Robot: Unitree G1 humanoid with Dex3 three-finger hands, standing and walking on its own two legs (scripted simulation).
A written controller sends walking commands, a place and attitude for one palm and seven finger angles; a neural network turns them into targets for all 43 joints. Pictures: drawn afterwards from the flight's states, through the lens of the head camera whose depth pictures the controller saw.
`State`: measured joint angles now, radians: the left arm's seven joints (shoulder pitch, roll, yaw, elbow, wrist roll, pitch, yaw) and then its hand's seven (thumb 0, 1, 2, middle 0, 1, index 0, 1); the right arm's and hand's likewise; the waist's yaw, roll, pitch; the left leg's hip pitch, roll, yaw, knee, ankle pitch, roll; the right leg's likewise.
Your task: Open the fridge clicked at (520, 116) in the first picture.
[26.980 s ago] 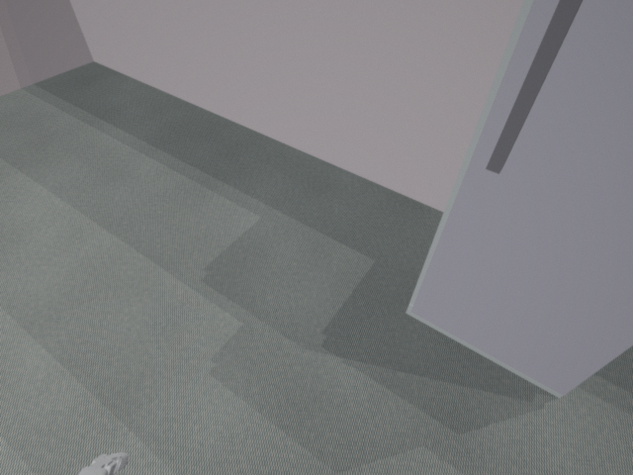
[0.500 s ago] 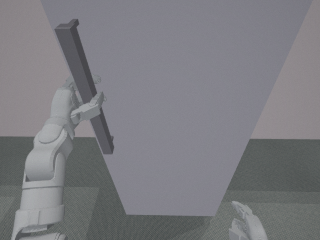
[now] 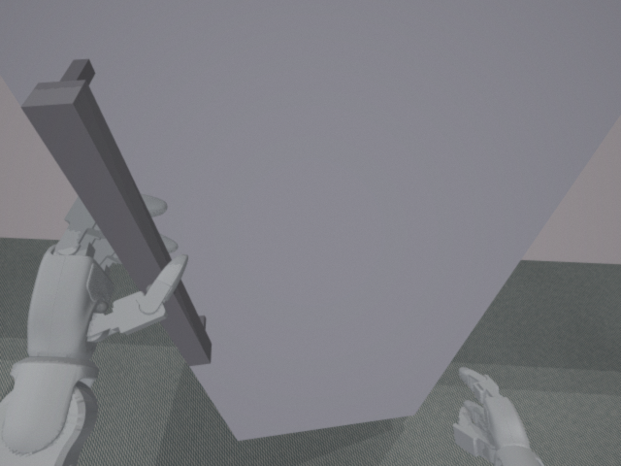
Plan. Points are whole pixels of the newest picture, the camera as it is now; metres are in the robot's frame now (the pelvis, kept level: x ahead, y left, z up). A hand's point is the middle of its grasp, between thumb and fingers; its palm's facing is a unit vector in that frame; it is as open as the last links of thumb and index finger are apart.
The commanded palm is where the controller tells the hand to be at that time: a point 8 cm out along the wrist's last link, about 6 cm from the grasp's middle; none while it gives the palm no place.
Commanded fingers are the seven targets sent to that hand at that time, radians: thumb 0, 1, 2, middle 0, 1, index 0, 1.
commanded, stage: walk backward, drawing the door open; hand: left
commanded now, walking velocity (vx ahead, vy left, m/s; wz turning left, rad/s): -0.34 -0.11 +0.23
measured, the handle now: (159, 256) +0.27 +0.18 +0.18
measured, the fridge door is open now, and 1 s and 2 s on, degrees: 11 22 58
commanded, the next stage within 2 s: none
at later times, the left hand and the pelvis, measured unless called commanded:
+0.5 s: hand (160, 311) +0.21 +0.15 +0.19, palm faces +0.32 -0.90 -0.29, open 7.8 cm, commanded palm +0.16 +0.20 +0.20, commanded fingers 0.00 0.90 0.90 -0.45 -1.40 -0.45 -1.40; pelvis -0.04 -0.04 +0.00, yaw +6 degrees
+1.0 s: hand (174, 387) +0.15 +0.12 +0.19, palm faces +0.41 -0.87 -0.27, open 8.1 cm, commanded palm +0.09 +0.16 +0.20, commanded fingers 0.00 0.90 0.90 -0.45 -1.40 -0.45 -1.40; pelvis -0.12 -0.10 -0.01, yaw +15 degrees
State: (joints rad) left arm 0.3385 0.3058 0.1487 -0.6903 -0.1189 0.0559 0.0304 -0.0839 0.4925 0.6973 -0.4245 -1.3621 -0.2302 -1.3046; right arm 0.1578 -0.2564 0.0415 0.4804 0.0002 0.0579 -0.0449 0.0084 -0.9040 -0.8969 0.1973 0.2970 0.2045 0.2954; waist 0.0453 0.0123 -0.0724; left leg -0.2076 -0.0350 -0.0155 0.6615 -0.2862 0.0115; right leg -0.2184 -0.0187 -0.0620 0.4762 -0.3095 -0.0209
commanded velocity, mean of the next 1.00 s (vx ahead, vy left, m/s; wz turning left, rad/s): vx -0.29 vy -0.13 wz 0.25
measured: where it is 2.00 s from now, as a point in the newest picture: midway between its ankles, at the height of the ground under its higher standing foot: outside the picture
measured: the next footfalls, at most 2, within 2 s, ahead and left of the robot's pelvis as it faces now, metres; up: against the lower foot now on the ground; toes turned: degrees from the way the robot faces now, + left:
right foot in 0.22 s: +0.06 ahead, -0.07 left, +0.00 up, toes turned +1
left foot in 0.68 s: -0.11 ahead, +0.10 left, +0.00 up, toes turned +10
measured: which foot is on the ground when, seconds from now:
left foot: down 0.00-0.22, up 0.24-0.66, down 0.68-0.96, up 0.98-1.00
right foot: down 0.00-0.04, up 0.06-0.20, down 0.22-0.72, up 0.74-0.92, down 0.94-1.00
